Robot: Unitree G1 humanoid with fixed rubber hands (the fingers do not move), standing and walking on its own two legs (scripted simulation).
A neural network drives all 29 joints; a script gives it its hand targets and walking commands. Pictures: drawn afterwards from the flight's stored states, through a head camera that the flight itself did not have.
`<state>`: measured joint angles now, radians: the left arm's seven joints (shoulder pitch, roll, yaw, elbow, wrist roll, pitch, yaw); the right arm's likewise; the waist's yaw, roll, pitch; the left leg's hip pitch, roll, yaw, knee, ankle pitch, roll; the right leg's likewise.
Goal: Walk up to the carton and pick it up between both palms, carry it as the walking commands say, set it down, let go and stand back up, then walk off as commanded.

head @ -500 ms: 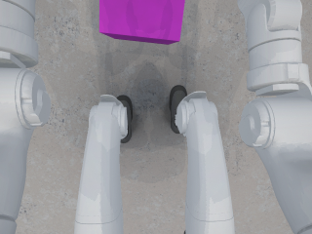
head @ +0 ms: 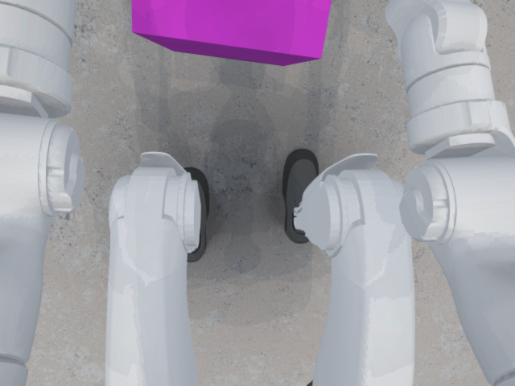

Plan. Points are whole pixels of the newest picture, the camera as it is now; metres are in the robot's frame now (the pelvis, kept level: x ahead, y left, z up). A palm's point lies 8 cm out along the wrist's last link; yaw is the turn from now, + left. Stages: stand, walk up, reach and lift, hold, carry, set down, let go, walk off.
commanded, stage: reach and lift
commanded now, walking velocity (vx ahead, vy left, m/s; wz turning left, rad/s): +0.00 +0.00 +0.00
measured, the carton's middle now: out of the picture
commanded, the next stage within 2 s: none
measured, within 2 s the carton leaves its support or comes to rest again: leaves its support in 1.90 s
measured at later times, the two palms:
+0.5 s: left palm out of the picture +0.56 +0.17 -0.26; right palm out of the picture +0.56 -0.18 -0.23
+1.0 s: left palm out of the picture +0.57 +0.16 -0.24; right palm out of the picture +0.56 -0.14 -0.23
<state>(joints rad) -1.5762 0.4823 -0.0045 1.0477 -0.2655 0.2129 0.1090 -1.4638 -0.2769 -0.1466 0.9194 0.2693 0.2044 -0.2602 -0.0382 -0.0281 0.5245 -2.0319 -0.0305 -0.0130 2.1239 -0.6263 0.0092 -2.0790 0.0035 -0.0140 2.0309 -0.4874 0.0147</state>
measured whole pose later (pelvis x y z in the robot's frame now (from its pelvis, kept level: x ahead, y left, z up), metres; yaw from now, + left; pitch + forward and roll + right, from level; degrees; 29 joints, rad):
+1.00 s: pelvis +0.01 +0.00 -0.05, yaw +0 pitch +32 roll -2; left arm -1.57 0.43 -0.11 1.14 -0.30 0.08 0.13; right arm -1.60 -0.28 -0.07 1.21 0.33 0.04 -0.20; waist -0.03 -0.06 0.52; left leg -2.20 -0.03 0.00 2.29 -0.65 0.02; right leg -2.25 0.01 -0.01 2.19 -0.50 0.03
